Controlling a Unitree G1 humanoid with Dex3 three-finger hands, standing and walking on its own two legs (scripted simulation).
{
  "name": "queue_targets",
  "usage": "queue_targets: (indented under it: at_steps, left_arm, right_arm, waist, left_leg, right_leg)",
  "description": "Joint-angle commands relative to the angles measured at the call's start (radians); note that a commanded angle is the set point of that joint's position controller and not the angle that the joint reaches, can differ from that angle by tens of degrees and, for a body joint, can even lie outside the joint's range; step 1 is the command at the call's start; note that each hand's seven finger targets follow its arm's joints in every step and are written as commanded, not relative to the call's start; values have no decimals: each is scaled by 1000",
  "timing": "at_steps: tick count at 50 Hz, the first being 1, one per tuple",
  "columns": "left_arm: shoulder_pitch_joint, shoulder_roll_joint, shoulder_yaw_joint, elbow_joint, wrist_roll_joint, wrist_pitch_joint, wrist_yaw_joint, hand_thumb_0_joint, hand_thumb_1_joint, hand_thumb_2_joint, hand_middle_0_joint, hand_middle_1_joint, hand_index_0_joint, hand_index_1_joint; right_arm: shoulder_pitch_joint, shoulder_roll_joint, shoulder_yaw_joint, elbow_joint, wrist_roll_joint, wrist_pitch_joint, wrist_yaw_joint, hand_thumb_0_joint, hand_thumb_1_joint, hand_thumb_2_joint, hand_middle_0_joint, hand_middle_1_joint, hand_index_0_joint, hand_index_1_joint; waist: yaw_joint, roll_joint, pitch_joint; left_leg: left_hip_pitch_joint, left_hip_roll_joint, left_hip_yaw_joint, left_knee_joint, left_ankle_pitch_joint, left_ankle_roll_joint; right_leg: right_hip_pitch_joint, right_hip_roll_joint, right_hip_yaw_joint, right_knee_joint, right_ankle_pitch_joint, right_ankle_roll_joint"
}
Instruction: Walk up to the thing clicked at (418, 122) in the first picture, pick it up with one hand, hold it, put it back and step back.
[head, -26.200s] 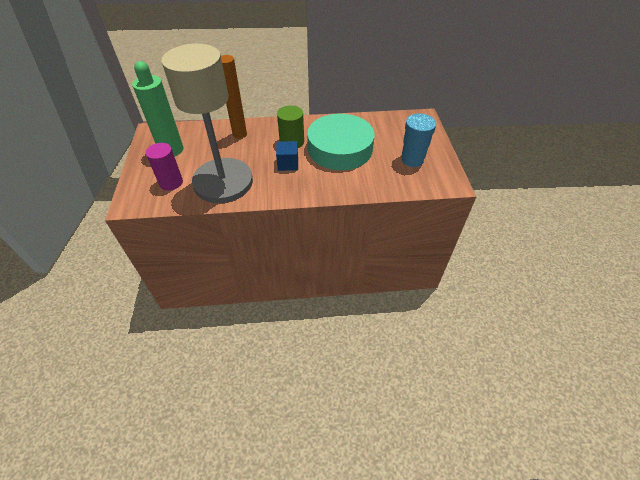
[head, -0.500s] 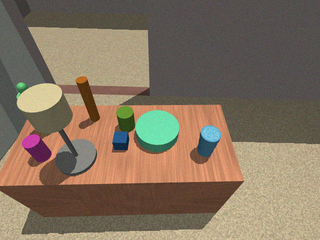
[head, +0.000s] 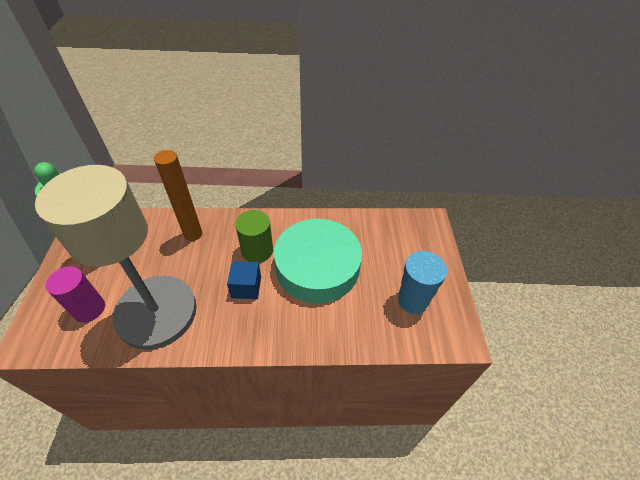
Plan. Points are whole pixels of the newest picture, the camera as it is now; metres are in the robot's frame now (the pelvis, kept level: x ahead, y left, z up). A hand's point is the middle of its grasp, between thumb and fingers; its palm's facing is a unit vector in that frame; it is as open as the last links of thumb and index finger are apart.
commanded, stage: stand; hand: right
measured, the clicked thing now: (419, 285) +0.50 -0.21 -0.24
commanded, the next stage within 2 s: step back in 0.54 s
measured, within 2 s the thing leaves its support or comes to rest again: neither
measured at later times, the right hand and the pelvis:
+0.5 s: hand out of the picture +0.07 -0.25 -0.16, palm faces -0.03 +0.94 -0.35, open 7.4 cm; pelvis +0.00 +0.00 +0.00, yaw +1 degrees
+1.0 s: hand out of the picture +0.05 -0.31 -0.19, palm faces -0.06 +0.94 -0.32, open 7.4 cm; pelvis -0.09 -0.05 -0.02, yaw +1 degrees
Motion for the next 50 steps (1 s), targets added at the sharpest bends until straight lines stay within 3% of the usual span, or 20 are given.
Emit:
queue_targets:
  at_steps: [1, 3, 8, 15, 26, 27, 31, 33, 35, 37, 39, 41, 42, 43, 44, 45, 46, 48, 49, 50]
  left_arm:
    - [-33, 196, 38, -59, 1, -22, 10, 0, 900, 900, -200, -300, -200, -301]
    - [-28, 195, 38, -60, 0, -20, 9, 0, 900, 900, -200, -300, -200, -300]
    - [-28, 195, 37, -65, 1, -23, 11, 0, 900, 900, -200, -300, -200, -300]
    - [-26, 198, 37, -69, -1, -23, 10, 0, 900, 900, -200, -300, -200, -300]
    - [-25, 204, 39, -78, -1, -26, 13, 0, 900, 900, -200, -300, -200, -300]
    - [-44, 272, 83, -104, -21, -13, 12, 0, 900, 900, -200, -300, -200, -300]
    - [-15, 227, 88, -157, -24, 1, 15, 0, 900, 900, -200, -300, -200, -300]
    - [-6, 203, 88, -181, -21, 16, 11, 0, 900, 900, -200, -300, -200, -300]
    - [36, 198, 93, -198, -15, 32, 7, 0, 900, 900, -200, -300, -200, -300]
    - [66, 195, 99, -204, -14, 48, 3, 0, 900, 900, -200, -300, -200, -300]
    - [104, 192, 108, -205, -14, 48, -1, 0, 900, 900, -200, -300, -200, -300]
    - [147, 194, 114, -202, -5, 35, 4, 0, 900, 900, -200, -300, -200, -300]
    - [124, 256, 128, -224, 13, 21, 13, 0, 900, 900, -200, -300, -200, -300]
    - [89, 329, 148, -247, 21, 15, 17, 0, 900, 900, -200, -300, -200, -300]
    - [41, 333, 146, -276, 24, 15, 19, 0, 900, 900, -200, -300, -200, -300]
    - [-3, 340, 148, -314, 31, 11, 19, 0, 900, 900, -200, -300, -200, -300]
    - [-31, 349, 152, -331, 32, 7, 23, 0, 900, 900, -200, -300, -200, -300]
    - [-91, 304, 145, -358, 30, 2, 24, 0, 900, 900, -200, -300, -200, -300]
    - [-105, 282, 142, -363, 25, 2, 27, 0, 900, 900, -200, -300, -200, -300]
    - [-92, 277, 138, -373, 26, 2, 30, 0, 900, 900, -200, -300, -200, -300]
  right_arm:
    - [-39, -213, -41, -52, -4, -18, -16, 0, -900, -900, 200, 300, 200, 300]
    - [-35, -216, -42, -50, -3, -17, -16, 0, -900, -900, 200, 300, 200, 300]
    - [-35, -216, -42, -51, -2, -20, -16, 0, -900, -900, 200, 300, 200, 300]
    - [-34, -218, -43, -53, -1, -18, -15, 0, -900, -900, 200, 300, 200, 300]
    - [-43, -219, -45, -59, -1, -15, -12, 0, -900, -900, 200, 300, 200, 300]
    - [-76, -275, -72, -98, 5, 3, -6, 0, -900, -900, 200, 300, 200, 300]
    - [-39, -272, -90, -152, 17, 19, 0, 0, -900, -900, 200, 300, 200, 300]
    - [-48, -295, -107, -187, 13, 31, 1, 0, -900, -900, 200, 300, 200, 300]
    - [-78, -310, -117, -233, 4, 39, -3, 0, -900, -900, 200, 300, 200, 300]
    - [-94, -312, -125, -268, -12, 46, -7, 0, -900, -900, 200, 300, 200, 300]
    - [-137, -295, -122, -304, -16, 54, -9, 0, -900, -900, 200, 300, 200, 300]
    - [-162, -265, -111, -323, -3, 67, -7, 0, -900, -900, 200, 300, 200, 300]
    - [-156, -231, -100, -333, 16, 70, -7, 0, -900, -900, 200, 300, 200, 300]
    - [-142, -190, -87, -346, 24, 73, -11, 0, -900, -900, 200, 300, 200, 300]
    - [-67, -184, -81, -322, 14, 82, -23, 0, -900, -900, 200, 300, 200, 300]
    - [-14, -203, -93, -321, 15, 85, -27, 0, -900, -900, 200, 300, 200, 300]
    - [-4, -221, -99, -318, 13, 83, -30, 0, -900, -900, 200, 300, 200, 300]
    - [0, -266, -115, -304, 11, 74, -26, 0, -900, -900, 200, 300, 200, 300]
    - [22, -273, -112, -301, 11, 73, -26, 0, -900, -900, 200, 300, 200, 300]
    - [29, -269, -107, -303, 6, 74, -30, 0, -900, -900, 200, 300, 200, 300]
  waist:
    - [-1, 22, -70]
    - [0, 30, -59]
    - [1, 13, -84]
    - [-3, 14, -65]
    - [1, 7, -72]
    - [-5, 13, 49]
    - [-14, 78, -83]
    - [-13, 135, -129]
    - [2, 213, -153]
    - [7, 241, -160]
    - [42, 203, -148]
    - [83, 125, -120]
    - [75, -41, -84]
    - [60, -210, -21]
    - [29, -184, -19]
    - [3, -157, -36]
    - [6, -171, -64]
    - [-12, -164, -41]
    - [-30, -134, -46]
    - [-20, -108, -58]
  left_leg:
    - [58, 127, -108, -53, 155, 8]
    - [48, 126, -110, -63, 126, 7]
    - [67, 135, -113, -44, 229, 12]
    - [54, 127, -109, -47, 185, 10]
    - [59, 131, -115, -42, 220, 9]
    - [-29, 113, -122, 59, 384, 50]
    - [-31, 173, -155, 86, 492, 129]
    - [-46, 225, -215, 51, 429, 177]
    - [-48, 289, -264, 41, 421, 244]
    - [-118, 327, -292, 31, 339, 282]
    - [-178, 290, -240, 110, 330, 251]
    - [-173, 168, -158, 288, 260, 151]
    - [-224, 31, -118, 434, 134, 80]
    - [-423, -129, -108, 563, -270, 28]
    - [-442, -132, -189, 689, -436, 20]
    - [-405, -133, -211, 806, -456, 18]
    - [-404, -115, -230, 878, -429, 27]
    - [-379, -114, -223, 931, -337, 4]
    - [-411, -122, -209, 926, -306, -5]
    - [-433, -130, -208, 952, -295, -8]
  right_leg:
    - [-45, -104, 75, -46, 137, -39]
    - [-58, -102, 75, -50, 109, -39]
    - [-35, -107, 70, -38, 173, -38]
    - [-45, -108, 71, -51, 153, -37]
    - [-33, -109, 60, -56, 163, -37]
    - [-112, -82, 56, 50, 307, -48]
    - [-78, -30, 13, 234, 252, -68]
    - [-97, 17, -2, 340, 89, -68]
    - [-147, 53, 2, 503, -221, -65]
    - [-168, 42, 40, 629, -338, -72]
    - [-147, 31, 43, 581, -285, -81]
    - [-145, -2, 48, 253, -60, -83]
    - [-156, -111, 214, 93, 146, -81]
    - [-91, -235, 406, 58, 384, -133]
    - [-109, -294, 400, 89, 530, -191]
    - [-161, -329, 396, 106, 605, -281]
    - [-190, -337, 420, 106, 559, -297]
    - [-211, -252, 306, 122, 485, -255]
    - [-149, -211, 234, 164, 512, -224]
    - [-111, -217, 218, 184, 536, -219]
